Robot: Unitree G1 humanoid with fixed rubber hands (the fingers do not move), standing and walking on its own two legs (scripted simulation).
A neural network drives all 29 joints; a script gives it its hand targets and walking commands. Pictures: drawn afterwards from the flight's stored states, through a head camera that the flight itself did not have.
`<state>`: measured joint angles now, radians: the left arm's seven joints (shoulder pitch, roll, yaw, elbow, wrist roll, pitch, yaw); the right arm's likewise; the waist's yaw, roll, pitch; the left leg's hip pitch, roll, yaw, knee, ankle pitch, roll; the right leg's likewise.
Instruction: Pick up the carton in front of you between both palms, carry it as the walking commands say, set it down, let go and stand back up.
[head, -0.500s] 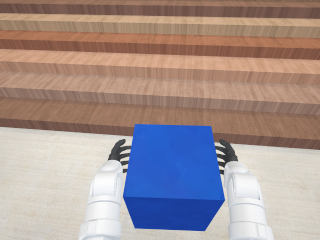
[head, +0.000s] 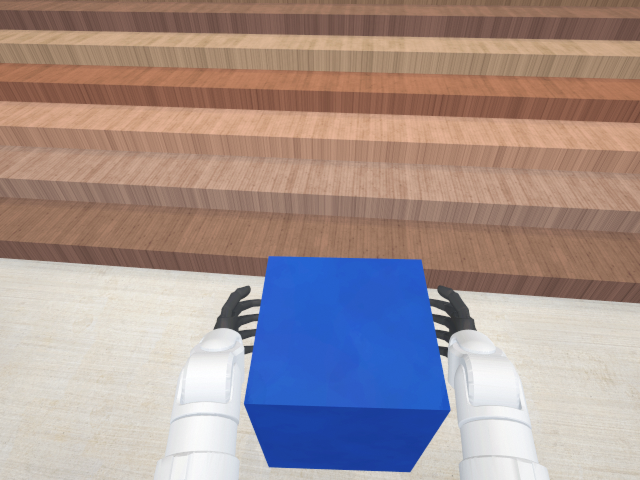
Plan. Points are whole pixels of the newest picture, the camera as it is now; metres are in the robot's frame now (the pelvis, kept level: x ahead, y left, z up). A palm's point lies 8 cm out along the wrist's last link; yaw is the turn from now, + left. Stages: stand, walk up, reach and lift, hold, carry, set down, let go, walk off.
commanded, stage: carry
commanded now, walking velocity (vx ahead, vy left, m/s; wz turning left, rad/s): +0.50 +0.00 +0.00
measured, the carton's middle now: (341, 367) +0.29 +0.00 -0.03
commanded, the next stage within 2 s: none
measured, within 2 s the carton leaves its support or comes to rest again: neither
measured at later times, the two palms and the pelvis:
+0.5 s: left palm (249, 260) +0.40 +0.14 +0.08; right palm (455, 270) +0.39 -0.16 +0.07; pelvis +0.15 -0.01 -0.01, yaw -1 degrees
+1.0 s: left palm (259, 163) +0.70 +0.17 +0.06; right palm (404, 163) +0.70 -0.13 +0.06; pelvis +0.47 +0.02 -0.04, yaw -1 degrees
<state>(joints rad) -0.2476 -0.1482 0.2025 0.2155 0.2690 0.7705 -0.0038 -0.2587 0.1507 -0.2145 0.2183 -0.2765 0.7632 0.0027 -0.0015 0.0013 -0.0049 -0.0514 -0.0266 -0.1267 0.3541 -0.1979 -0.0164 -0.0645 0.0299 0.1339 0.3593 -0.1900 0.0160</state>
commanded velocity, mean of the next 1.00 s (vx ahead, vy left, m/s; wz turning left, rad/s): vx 0.50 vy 0.00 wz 0.00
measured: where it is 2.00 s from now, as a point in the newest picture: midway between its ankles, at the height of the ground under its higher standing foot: (329, 263)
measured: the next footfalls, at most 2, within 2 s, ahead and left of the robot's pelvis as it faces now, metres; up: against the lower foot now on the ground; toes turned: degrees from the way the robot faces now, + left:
right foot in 0.54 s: +0.25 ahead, -0.10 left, +0.00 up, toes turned -8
left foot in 0.96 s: +0.63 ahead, +0.10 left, +0.00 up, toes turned +12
